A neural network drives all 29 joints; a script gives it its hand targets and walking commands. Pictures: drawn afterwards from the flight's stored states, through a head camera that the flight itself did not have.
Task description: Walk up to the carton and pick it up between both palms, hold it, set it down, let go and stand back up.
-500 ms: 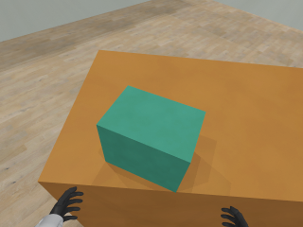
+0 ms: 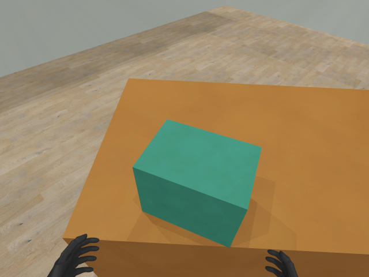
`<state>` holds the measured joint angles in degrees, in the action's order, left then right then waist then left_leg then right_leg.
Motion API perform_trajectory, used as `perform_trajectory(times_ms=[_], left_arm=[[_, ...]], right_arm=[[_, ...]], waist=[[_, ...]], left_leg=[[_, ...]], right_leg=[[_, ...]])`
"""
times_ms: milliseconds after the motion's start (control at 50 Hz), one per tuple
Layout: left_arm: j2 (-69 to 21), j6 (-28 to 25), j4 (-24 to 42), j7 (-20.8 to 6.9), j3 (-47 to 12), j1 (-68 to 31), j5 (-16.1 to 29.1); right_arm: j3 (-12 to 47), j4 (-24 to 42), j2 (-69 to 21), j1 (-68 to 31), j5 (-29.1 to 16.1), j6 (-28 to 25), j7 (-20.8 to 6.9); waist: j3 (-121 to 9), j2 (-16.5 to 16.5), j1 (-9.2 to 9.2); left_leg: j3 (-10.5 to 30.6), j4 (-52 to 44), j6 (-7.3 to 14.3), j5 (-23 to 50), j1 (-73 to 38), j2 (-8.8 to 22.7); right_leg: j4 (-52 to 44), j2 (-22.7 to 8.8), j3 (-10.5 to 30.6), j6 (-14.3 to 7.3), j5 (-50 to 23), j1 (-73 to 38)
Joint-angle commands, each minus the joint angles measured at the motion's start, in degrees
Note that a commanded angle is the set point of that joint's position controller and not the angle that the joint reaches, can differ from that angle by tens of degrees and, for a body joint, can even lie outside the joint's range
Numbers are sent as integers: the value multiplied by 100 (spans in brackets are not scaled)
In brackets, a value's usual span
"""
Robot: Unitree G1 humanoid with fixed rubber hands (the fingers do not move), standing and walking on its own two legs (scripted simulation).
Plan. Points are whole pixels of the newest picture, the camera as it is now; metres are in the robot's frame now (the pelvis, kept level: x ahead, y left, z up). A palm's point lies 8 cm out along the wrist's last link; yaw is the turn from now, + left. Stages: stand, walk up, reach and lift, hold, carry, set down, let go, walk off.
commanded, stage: reach and lift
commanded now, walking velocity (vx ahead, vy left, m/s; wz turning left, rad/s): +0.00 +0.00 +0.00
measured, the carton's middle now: (197, 181) +0.36 -0.01 +0.00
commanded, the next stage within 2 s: none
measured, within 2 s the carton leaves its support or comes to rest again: neither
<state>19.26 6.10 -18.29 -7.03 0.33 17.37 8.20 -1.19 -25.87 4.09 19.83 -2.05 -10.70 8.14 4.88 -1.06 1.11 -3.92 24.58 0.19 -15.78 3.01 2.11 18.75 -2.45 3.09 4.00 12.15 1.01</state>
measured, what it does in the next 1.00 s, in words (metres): stands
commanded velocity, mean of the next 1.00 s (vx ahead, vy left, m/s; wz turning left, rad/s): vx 0.00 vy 0.00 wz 0.00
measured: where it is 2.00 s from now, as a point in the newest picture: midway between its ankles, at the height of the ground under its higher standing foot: outside the picture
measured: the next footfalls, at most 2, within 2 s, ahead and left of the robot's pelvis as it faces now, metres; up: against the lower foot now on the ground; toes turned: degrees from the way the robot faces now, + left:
none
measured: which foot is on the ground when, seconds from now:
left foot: down 0.00-1.00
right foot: down 0.00-1.00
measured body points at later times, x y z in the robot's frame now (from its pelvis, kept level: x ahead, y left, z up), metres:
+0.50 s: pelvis +0.00 +0.00 +0.00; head -0.01 +0.01 +0.45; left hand +0.17 +0.25 +0.00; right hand +0.14 -0.18 -0.01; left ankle -0.02 +0.11 -0.74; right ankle -0.01 -0.17 -0.74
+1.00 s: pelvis +0.00 +0.01 +0.00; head +0.01 +0.02 +0.45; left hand +0.22 +0.25 +0.02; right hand +0.18 -0.18 +0.02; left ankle -0.02 +0.11 -0.74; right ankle -0.01 -0.17 -0.74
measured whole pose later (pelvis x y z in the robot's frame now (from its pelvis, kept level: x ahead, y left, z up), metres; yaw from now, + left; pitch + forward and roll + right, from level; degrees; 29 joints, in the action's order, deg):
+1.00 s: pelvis +0.00 +0.01 +0.00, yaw -1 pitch -7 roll -1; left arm 24.5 0.9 -1.7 -8.9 0.4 15.7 17.2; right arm 3.6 6.3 -0.9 27.3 -8.2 -0.4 16.7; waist 7.5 0.6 1.6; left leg -4.3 25.1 0.6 -16.7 1.9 2.2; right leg 17.8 -2.4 3.5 3.8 11.9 -0.5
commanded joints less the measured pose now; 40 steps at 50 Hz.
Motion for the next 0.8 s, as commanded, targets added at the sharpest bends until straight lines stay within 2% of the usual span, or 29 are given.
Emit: perform_trajectory(times_ms=[0, 60, 200, 280, 360, 440, 480, 600, 660, 780], left_arm=[[858, -448, 1019, -74, 295, -237, 197], [975, -671, 1322, -98, 328, -316, 288], [1194, -865, 2053, -223, 510, -37, 320], [1247, -815, 2161, -339, 565, 181, 367], [1316, -804, 2359, -405, 676, 223, 431], [1306, -938, 2490, -415, 613, 305, 634], [1261, -987, 2403, -415, 558, 345, 696], [1359, -1166, 2643, -334, 542, 92, 826], [1379, -1224, 2648, -282, 488, -83, 885], [1417, -1085, 2733, -219, 529, -351, 906]], right_arm=[[-96, 1507, 441, -139, -55, -274, 121], [33, 1743, 255, 107, -207, -232, 195], [288, 2334, -3, 699, -513, -107, 461], [380, 2681, -155, 926, -522, -10, 613], [410, 3164, -249, 1028, -472, 37, 740], [428, 3665, -375, 1162, -388, 72, 783], [422, 3694, -392, 1246, -338, 135, 782], [439, 4014, -408, 1209, -405, 256, 783], [462, 4113, -389, 1098, -476, 282, 770], [419, 4127, -360, 970, -550, 500, 821]], waist=[[-232, -36, 104], [-231, -226, 91], [-272, -607, 44], [-97, -552, 0], [50, -461, 50], [136, -352, 60], [261, -311, 38], [197, -359, 35], [30, -491, 53], [-6, -667, 8]], left_leg=[[-127, -439, -392, 1906, 22, -181], [-113, -453, -391, 1717, -33, -174], [-78, -410, -424, 1827, -318, -162], [-91, -442, -355, 1504, -281, -165], [-97, -478, -310, 1263, -157, -138], [-68, -521, -259, 1005, -32, -79], [-28, -555, -245, 848, 42, -27], [54, -620, -231, 635, 145, 39], [89, -604, -249, 731, 111, 76], [112, -644, -272, 797, 147, 90]], right_leg=[[-260, 538, -456, -439, -915, 311], [-281, 444, -363, -469, -917, 330], [-336, 282, -240, -503, -1279, 237], [-356, 199, -204, -465, -1265, 209], [-337, 166, -198, -436, -1193, 180], [-322, 169, -180, -458, -968, 233], [-310, 180, -183, -478, -867, 229], [-258, 156, -133, -534, -793, 140], [-231, 162, -119, -578, -837, 127], [-214, 168, -96, -603, -899, -9]])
